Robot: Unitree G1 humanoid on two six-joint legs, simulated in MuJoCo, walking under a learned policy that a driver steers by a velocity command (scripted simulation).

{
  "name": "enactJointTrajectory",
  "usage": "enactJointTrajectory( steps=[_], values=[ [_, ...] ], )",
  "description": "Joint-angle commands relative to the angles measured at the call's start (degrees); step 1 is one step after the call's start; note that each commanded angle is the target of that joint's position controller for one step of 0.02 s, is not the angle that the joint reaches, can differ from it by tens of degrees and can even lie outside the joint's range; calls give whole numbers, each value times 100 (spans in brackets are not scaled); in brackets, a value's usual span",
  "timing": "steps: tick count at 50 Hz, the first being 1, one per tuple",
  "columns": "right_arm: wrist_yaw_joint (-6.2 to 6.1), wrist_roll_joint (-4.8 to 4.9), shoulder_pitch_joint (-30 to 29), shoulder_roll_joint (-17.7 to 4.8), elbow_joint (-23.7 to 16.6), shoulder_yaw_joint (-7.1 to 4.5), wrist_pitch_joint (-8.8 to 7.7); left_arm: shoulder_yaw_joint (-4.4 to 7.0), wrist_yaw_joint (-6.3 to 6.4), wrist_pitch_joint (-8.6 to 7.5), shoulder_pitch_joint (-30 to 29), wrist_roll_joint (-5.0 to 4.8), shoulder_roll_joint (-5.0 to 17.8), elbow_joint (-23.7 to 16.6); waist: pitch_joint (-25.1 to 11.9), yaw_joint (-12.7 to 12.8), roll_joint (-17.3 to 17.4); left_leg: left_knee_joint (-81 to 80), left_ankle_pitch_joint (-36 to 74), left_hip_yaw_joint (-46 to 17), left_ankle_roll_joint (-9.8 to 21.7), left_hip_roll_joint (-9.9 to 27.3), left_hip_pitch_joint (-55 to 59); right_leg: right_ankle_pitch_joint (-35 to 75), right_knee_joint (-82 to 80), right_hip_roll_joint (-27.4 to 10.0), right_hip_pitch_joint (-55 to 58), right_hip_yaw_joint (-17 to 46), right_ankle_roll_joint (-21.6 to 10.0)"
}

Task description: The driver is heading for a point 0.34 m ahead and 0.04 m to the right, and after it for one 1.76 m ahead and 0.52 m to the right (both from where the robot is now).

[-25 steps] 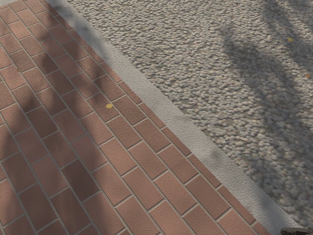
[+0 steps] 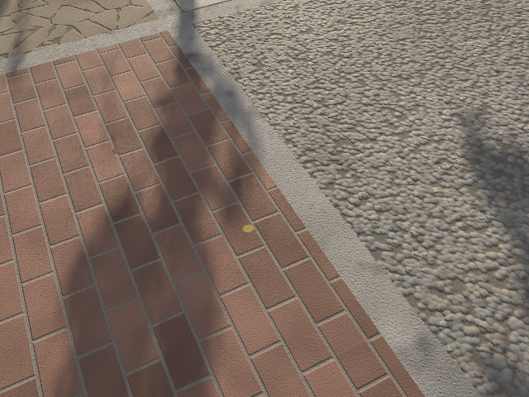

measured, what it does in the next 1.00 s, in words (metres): walks ahead, turning right: left foot, then right foot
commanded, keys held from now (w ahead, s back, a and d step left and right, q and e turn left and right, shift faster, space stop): w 0.32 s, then w+e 0.04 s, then e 0.64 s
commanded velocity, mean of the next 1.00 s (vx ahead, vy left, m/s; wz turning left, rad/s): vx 0.22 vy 0.00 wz -0.22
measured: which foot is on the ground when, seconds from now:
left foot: up 0.00-0.32, down 0.34-0.76, up 0.78-1.00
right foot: down 0.00-0.34, up 0.36-0.76, down 0.78-1.00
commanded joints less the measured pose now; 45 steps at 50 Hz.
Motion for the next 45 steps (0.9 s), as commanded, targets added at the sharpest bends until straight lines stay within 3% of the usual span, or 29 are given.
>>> enactJointTrajectory(
  steps=[1, 2, 4, 7, 9, 13, 15, 16, 17, 18, 19, 20, 21, 23, 26, 30, 34, 37, 38, 39, 40, 41, 42, 43, 44, 45],
  values=[
    [-18, 87, -278, -925, -535, -230, -241, 345, -24, -149, 507, 56, 1276, -225, 359, 240, -1410, 1630, -1061, 95, -141, 332, -1784, -2356, -2231, -2065, 926, 3220, -1531],
    [6, 104, -252, -991, -465, -289, -274, 314, 33, -176, 374, -41, 1131, -219, 443, 132, -1180, 1928, -669, 119, -180, 465, -1958, -2239, -2193, -1915, 998, 2925, -1389],
    [73, 48, -117, -752, -318, -255, -306, 269, 100, -200, 398, -175, 957, -196, 378, 127, -1013, 2045, -108, 312, -290, 687, -2095, -1689, -2197, -1612, 1318, 2330, -1191],
    [146, 79, -427, -309, -313, -134, -452, 251, 104, -216, 600, -184, 853, -114, 282, 291, -1001, 1225, 476, 779, -318, 736, -1483, -608, -2240, -1170, 1204, 1359, -1022],
    [177, 104, -656, -140, -364, -70, -518, 281, 84, -214, 693, -216, 932, -76, 227, 396, -1111, 398, 596, 940, -317, 704, -839, -180, -2201, -1048, 999, 982, -1011],
    [235, 183, -622, -331, -357, -105, -578, 343, -8, -187, 903, -293, 1156, 16, 247, 367, -1120, -589, 659, 1073, -193, 666, 57, -278, -2027, -1294, 726, 1055, -1144],
    [221, 181, -119, -436, -153, -165, -584, 303, -35, -161, 859, -313, 1076, 41, 163, 61, -948, -1079, 964, 1132, -53, 583, 1030, -219, -1699, -1227, 351, 989, -1004],
    [174, 202, 366, -563, -10, -232, -573, 239, -49, -173, 828, -269, 908, 52, -10, -185, -851, -1165, 923, 1008, 58, 649, 1777, -20, -1271, -1081, 38, 817, -846],
    [97, 159, 1110, -838, 99, -324, -578, 111, -87, -212, 706, -198, 532, -17, -412, -563, -259, -1443, 557, 40, 314, 1421, 2895, 54, 128, -644, -649, 389, -537],
    [81, 46, 1640, -1580, 172, -505, -527, -12, -57, -346, 776, -218, 152, -318, -860, -636, 1478, -2038, -637, -2136, 1080, 2782, 3917, -942, 2056, -6, -2235, -371, -183],
    [116, -7, 1718, -1297, 237, -435, -579, 130, -10, -416, 515, -299, 702, -346, -589, -768, 1142, -2336, -703, -2894, 1424, 3040, 3497, -1587, 3191, -64, -2792, 190, -139],
    [124, -19, 1395, -961, 227, -308, -629, 222, -23, -429, 494, -352, 928, -327, -114, -557, 865, -2266, 113, -2210, 1284, 2903, 3114, -1219, 3529, -233, -2921, 456, -221],
    [127, -29, 1043, -714, 168, -229, -664, 222, -32, -394, 532, -328, 861, -227, -5, -383, 681, -2238, 1186, -1433, 1099, 2595, 2793, -830, 3516, -352, -2709, 449, -208],
    [134, -8, 516, -477, 153, -158, -677, 248, -19, -259, 574, -251, 708, -137, 162, -127, 591, -2250, 3202, -264, 811, 2237, 2263, -357, 3140, -442, -2321, 427, -108],
    [41, -56, 295, -575, 207, -212, -675, 203, -34, -98, 524, -223, 426, -229, 120, 41, 496, -2325, 4543, 599, 810, 2099, 1798, 232, 2672, -316, -1904, 148, 114],
    [-118, -6, 196, -777, 316, -269, -528, 114, -148, -44, -61, -175, 215, -586, 72, -92, 489, -2308, 4460, 1287, 750, 1992, 1610, 1236, 1208, -317, -1351, -199, 142],
    [-150, 123, 223, -927, 436, -333, -414, 206, -320, 1, -335, -173, 428, -888, -22, -116, 406, -1871, 4372, 1376, 676, 2216, 1967, 1158, 578, -246, -1125, -309, -101],
    [-188, 227, 47, -1005, 407, -381, -322, 352, -377, 6, 90, -160, 658, -931, -243, 172, 303, -686, 4971, 1542, 455, 2117, 1986, 899, 1, 98, -383, -604, -454],
    [-182, 208, 175, -890, 426, -344, -315, 472, -311, -13, 559, -139, 890, -828, -530, 372, 10, 269, 4687, 1719, 217, 1772, 1740, 1586, -486, 309, 443, -603, -656],
    [-143, -9, 414, -705, 336, -260, -354, 616, -159, 10, 948, -126, 1449, -900, -1000, 462, -985, 1952, 2511, 1840, -226, 1307, 514, 4116, -525, -720, 1818, 855, -1153],
    [-51, -226, 851, -293, 168, -94, -399, 597, -108, -1, 758, -19, 1840, -1083, -1689, -16, -1820, 3794, -2250, 1194, -584, 219, -1162, 5568, -508, -2192, 3041, 3310, -2523],
    [36, -48, 596, -728, 269, -175, -409, 518, -131, 15, 716, -79, 1404, -1165, -2186, 365, -1027, 4206, -1946, 196, -542, 468, -1290, 4156, -874, -2071, 2872, 3235, -2581],
    [52, 115, 231, -849, 156, -204, -380, 455, -133, 5, 301, -133, 1205, -1220, -1460, 263, -775, 4089, -1458, 241, -465, 657, -1578, 3236, -1017, -1797, 2290, 2651, -2256],
    [-2, 66, 94, -797, 189, -208, -329, 409, -108, 38, 40, -228, 1014, -1220, -948, 134, -325, 3644, -1063, 293, -464, 859, -1604, 2397, -1160, -1461, 1662, 2218, -1868],
    [-72, -5, -5, -821, 189, -229, -256, 371, -72, 90, -185, -250, 921, -1265, -634, 30, -286, 3180, -780, 304, -492, 959, -1410, 1906, -1285, -1249, 1032, 1979, -1653],
    [-85, -23, 48, -796, 188, -234, -199, 373, -45, 129, -335, -184, 959, -1317, -510, -115, -443, 2894, -551, 382, -517, 912, -989, 1766, -1391, -1021, 460, 1776, -1560]
  ],
)
Velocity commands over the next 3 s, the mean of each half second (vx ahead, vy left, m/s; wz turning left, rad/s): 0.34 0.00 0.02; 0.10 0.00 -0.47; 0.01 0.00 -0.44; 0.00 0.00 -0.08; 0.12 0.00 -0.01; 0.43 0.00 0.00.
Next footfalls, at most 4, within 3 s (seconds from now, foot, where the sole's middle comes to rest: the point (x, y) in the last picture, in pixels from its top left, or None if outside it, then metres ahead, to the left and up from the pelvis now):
0.34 left None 0.17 0.14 -0.77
0.78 right None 0.36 -0.09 -0.77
1.20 left None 0.41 0.13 -0.77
1.54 right None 0.26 -0.09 -0.77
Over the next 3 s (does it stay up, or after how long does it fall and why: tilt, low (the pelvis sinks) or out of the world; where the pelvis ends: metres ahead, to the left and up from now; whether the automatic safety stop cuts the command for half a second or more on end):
stays up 0.56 -0.12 -0.01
